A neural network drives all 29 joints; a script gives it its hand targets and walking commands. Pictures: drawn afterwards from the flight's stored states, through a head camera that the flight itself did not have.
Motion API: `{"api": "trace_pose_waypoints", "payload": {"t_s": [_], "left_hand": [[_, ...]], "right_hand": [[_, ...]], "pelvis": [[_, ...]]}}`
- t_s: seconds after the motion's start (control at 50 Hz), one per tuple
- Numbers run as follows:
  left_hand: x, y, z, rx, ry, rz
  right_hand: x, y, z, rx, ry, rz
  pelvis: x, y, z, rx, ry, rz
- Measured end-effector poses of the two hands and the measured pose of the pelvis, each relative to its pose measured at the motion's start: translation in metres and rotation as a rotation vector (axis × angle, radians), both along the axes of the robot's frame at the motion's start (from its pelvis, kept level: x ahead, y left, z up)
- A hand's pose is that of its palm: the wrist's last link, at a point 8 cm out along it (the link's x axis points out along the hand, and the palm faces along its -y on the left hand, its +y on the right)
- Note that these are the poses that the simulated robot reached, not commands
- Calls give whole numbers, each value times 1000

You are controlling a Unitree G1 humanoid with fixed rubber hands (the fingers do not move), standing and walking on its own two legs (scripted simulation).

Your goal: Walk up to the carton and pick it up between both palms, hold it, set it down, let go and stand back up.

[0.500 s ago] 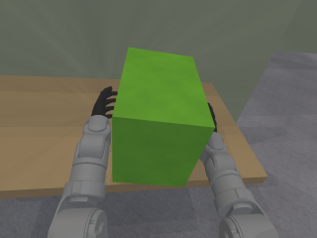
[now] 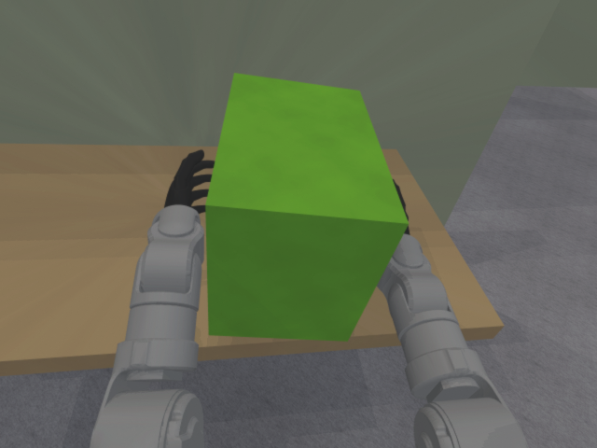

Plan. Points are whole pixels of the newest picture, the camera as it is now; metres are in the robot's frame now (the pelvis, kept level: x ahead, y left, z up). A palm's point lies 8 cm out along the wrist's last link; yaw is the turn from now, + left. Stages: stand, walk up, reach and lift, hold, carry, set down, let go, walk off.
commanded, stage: reach and lift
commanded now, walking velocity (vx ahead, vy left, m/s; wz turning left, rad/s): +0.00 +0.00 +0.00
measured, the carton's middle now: (289, 204) +0.42 -0.01 +0.15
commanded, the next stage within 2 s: hold in 0.58 s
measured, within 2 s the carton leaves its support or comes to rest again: neither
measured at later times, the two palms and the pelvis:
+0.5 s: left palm (172, 206) +0.38 +0.14 +0.18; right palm (388, 228) +0.36 -0.14 +0.16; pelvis +0.00 +0.00 +0.00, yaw +1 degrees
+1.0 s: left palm (151, 203) +0.35 +0.15 +0.20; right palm (386, 216) +0.35 -0.13 +0.19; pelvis -0.01 -0.01 +0.00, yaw +0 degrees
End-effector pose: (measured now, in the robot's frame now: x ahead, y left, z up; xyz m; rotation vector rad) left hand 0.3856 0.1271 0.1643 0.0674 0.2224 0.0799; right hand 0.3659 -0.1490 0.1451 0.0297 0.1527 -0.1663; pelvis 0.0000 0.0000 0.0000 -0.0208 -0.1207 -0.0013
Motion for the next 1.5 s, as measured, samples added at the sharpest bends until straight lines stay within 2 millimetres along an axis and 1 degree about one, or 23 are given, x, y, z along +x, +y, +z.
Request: {"api": "trace_pose_waypoints", "payload": {"t_s": [0.32,0.64,0.76,0.86,0.92,1.04,1.18,1.34,1.5], "left_hand": [[-4,6,5,-4,-16,1],[-11,12,18,-7,-31,8],[-18,14,25,-5,-43,21],[-30,19,35,-4,-71,50],[-34,22,38,-14,-60,65],[-35,23,40,-18,-39,68],[-30,18,42,-15,-41,54],[-27,13,35,-30,-40,39],[-30,15,30,-32,-47,40]], "right_hand": [[0,5,6,2,-20,11],[-6,11,17,5,-37,16],[-9,13,24,12,-50,27],[-13,17,36,18,-78,53],[-13,20,40,19,-68,63],[-12,22,41,33,-48,67],[-11,16,41,32,-51,57],[-12,11,35,18,-52,46],[-13,13,32,13,-58,50]], "pelvis": [[6,-5,0,-1,-30,14],[0,-1,0,-2,-41,7],[-3,0,-1,-3,-45,1],[-4,-1,-1,-5,-56,-8],[-6,-3,-1,0,-70,-8],[-10,-6,-1,7,-71,3],[-11,-10,-1,8,-63,5],[-8,-13,-1,9,-65,9],[-6,-14,-1,8,-67,9]]}}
